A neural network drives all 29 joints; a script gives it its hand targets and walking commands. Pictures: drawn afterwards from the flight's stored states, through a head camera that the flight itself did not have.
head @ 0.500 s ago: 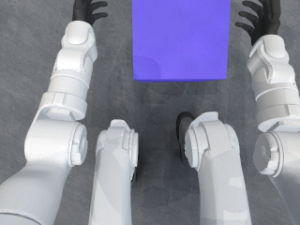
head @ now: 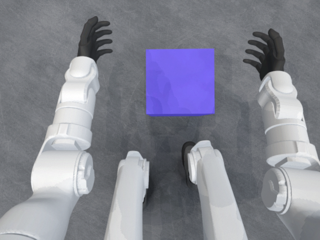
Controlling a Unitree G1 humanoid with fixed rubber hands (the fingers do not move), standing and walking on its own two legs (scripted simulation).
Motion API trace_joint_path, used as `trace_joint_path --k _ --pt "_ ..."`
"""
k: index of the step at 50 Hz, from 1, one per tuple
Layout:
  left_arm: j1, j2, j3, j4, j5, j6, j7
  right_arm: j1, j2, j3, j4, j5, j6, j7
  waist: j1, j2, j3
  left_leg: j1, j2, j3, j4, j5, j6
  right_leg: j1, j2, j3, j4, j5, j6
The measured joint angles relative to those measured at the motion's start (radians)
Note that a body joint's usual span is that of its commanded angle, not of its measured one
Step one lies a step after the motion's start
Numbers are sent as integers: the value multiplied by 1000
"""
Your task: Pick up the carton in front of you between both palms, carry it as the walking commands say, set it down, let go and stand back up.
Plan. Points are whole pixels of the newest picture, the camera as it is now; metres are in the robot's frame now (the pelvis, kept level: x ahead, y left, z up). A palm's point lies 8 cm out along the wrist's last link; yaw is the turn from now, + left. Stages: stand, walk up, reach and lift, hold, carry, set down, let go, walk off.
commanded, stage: set down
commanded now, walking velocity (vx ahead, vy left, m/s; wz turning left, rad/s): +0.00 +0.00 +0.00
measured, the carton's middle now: (177, 88) +0.48 -0.07 -0.40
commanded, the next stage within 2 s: let go in 0.30 s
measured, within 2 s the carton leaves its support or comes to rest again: neither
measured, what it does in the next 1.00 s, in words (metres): rises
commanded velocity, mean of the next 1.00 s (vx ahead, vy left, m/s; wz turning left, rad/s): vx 0.00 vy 0.00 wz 0.00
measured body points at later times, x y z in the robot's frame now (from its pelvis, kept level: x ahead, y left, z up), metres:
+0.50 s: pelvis +0.03 -0.01 +0.13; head +0.30 -0.03 +0.50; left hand +0.50 +0.15 +0.02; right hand +0.44 -0.26 +0.01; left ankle +0.06 +0.12 -0.49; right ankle +0.12 -0.11 -0.49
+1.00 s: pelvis +0.10 -0.01 +0.24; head +0.21 -0.01 +0.67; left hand +0.35 +0.20 +0.14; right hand +0.29 -0.25 +0.15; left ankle +0.06 +0.12 -0.49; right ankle +0.12 -0.11 -0.49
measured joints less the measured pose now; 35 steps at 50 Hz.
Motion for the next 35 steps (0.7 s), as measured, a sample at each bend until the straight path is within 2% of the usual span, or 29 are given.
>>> trace_joint_path --k 16,21,29,35 --pt "79 -27 45 38 43 -25 -49 84 37 -26 13 -52 -19 29 9 -1 -49 290 13 -8 -366 109 4 298 0 12 -347 83 -2" --pt "127 -54 60 34 85 -37 -42 133 43 -18 15 -90 -34 47 16 -2 -49 386 17 -16 -473 143 3 396 -1 10 -449 109 -7" --pt "428 -125 41 -121 127 -53 4 399 37 63 -87 -139 -51 101 30 -12 -15 644 24 -27 -675 186 1 647 -4 9 -624 132 -17" --pt "642 -129 7 -191 103 -90 -7 595 20 124 -143 -112 -77 119 31 -21 16 870 36 -36 -805 202 1 869 2 4 -739 138 -24"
